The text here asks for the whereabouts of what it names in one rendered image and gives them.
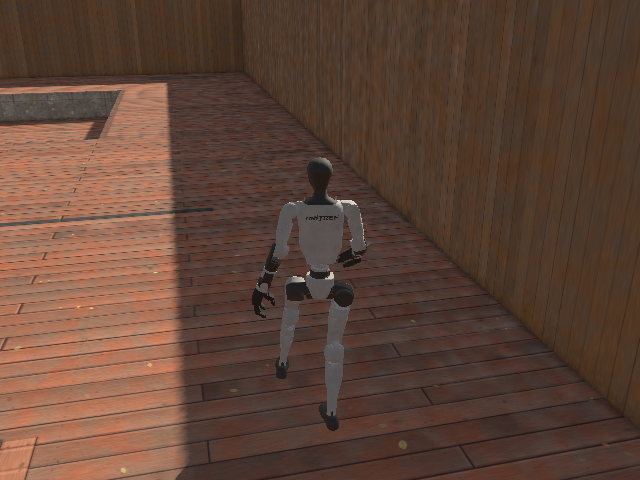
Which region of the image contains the right robot forearm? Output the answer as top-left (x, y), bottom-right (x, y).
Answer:
top-left (351, 238), bottom-right (367, 259)

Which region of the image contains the left robot forearm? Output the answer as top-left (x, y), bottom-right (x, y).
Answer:
top-left (256, 242), bottom-right (281, 293)

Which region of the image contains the robot head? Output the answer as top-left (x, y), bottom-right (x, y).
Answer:
top-left (303, 157), bottom-right (338, 205)

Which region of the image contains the robot right hand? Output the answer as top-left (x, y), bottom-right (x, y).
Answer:
top-left (338, 248), bottom-right (361, 268)

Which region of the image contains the right robot upper arm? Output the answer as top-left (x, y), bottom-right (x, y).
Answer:
top-left (340, 200), bottom-right (366, 252)

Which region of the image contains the left robot upper arm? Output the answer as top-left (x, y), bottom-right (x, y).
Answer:
top-left (273, 201), bottom-right (300, 259)

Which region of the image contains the robot left hand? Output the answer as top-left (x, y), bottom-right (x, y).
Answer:
top-left (252, 288), bottom-right (275, 318)

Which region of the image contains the left robot thigh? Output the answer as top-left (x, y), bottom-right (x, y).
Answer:
top-left (284, 276), bottom-right (306, 326)

